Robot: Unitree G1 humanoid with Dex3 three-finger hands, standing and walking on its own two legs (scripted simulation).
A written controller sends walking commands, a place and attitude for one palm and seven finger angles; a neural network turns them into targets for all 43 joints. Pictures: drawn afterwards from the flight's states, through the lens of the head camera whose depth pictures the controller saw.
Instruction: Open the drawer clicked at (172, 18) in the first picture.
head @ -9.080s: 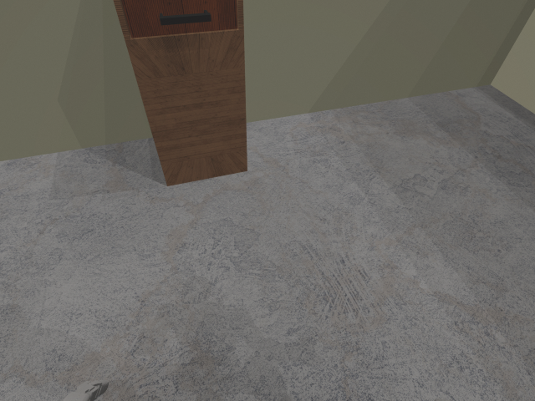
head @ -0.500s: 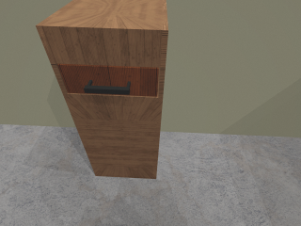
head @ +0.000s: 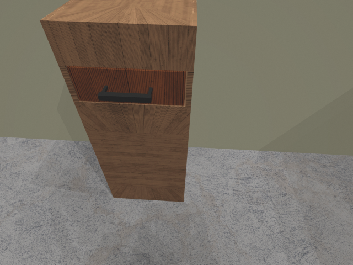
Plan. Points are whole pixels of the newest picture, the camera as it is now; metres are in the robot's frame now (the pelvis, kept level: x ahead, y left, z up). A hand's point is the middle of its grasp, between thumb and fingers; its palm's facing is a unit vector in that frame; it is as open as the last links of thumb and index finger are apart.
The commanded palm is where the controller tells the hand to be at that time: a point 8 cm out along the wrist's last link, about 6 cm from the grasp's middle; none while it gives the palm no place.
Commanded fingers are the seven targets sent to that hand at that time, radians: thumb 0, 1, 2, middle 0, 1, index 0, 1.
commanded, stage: shuffle to correct the standing spot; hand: left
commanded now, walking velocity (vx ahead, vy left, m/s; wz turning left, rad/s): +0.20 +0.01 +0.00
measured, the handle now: (126, 93) +0.61 +0.21 +0.06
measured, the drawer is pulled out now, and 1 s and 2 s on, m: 0.00 0.00 0.00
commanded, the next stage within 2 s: come to a stop and stand still in 0.30 s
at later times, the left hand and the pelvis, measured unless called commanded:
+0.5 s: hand out of the picture +0.13 +0.18 -0.17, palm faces +0.09 -0.97 -0.23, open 7.3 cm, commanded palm none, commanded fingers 0.00 0.90 0.90 -0.20 -0.30 -0.20 -0.30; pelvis +0.08 -0.01 -0.01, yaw +1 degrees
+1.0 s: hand out of the picture +0.07 +0.17 -0.17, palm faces +0.05 -0.98 -0.18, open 7.3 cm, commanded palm none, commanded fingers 0.00 0.90 0.90 -0.20 -0.30 -0.20 -0.30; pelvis +0.08 +0.00 +0.00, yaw +0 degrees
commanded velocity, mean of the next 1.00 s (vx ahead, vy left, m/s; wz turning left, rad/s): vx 0.02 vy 0.01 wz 0.00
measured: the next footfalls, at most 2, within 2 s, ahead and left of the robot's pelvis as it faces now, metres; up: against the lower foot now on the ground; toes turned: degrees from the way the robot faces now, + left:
right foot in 0.42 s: +0.14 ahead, -0.10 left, +0.00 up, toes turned +3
left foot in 0.66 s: +0.19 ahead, +0.12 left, +0.00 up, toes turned +2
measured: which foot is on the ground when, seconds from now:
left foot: down 0.00-0.42, up 0.44-0.64, down 0.66-1.00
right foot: down 0.00-0.16, up 0.18-0.40, down 0.42-1.00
